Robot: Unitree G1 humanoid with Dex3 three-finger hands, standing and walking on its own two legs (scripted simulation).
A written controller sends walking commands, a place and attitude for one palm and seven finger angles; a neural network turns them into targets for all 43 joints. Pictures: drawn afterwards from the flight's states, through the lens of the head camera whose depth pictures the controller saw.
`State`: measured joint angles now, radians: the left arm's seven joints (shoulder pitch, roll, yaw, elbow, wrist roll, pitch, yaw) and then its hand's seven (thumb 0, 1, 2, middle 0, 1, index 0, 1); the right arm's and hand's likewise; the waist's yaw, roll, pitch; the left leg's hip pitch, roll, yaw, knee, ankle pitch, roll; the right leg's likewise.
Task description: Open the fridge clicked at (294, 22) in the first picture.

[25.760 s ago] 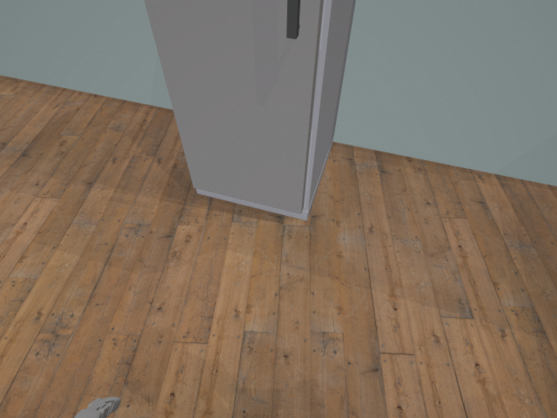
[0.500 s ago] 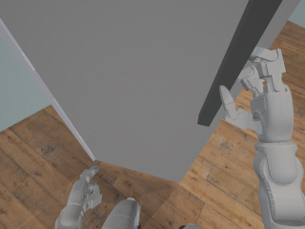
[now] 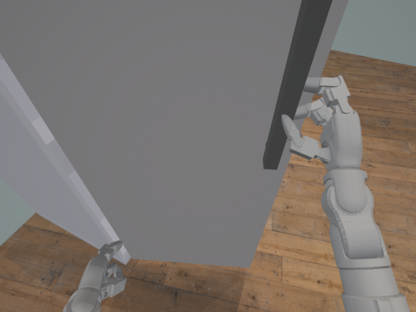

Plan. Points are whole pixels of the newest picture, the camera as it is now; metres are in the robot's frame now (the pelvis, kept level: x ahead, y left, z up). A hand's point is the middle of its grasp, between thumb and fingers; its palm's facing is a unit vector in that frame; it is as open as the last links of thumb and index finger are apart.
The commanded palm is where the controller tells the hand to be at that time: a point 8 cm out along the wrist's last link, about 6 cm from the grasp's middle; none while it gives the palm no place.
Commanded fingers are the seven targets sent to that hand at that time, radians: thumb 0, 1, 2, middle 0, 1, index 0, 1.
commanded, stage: stop walking and hold the door back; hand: right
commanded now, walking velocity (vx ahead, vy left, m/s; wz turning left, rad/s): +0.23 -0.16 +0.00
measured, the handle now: (288, 83) +0.40 -0.12 +0.26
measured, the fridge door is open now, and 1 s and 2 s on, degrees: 68 62 61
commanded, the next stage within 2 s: loosen the grip on the handle in 1.22 s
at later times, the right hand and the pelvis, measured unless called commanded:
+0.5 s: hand (303, 128) +0.37 -0.15 +0.19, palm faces +0.21 +0.96 -0.20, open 5.4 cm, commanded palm +0.35 -0.20 +0.19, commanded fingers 0.00 -0.90 -0.90 0.45 1.40 0.45 1.40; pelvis -0.08 +0.02 -0.01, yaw -2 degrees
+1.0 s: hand (318, 127) +0.37 -0.18 +0.19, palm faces +0.12 +0.98 -0.14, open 4.6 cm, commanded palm +0.35 -0.20 +0.19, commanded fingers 0.00 -0.90 -0.90 0.45 1.40 0.45 1.40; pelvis -0.07 -0.03 -0.02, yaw +1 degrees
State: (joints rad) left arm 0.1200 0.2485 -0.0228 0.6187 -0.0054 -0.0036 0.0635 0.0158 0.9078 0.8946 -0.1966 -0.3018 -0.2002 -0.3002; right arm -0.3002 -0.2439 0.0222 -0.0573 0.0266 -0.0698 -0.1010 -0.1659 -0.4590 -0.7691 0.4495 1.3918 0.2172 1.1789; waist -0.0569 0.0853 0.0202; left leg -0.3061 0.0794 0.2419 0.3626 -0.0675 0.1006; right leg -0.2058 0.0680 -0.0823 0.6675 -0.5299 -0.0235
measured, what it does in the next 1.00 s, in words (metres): steps on the spot: right foot, then left foot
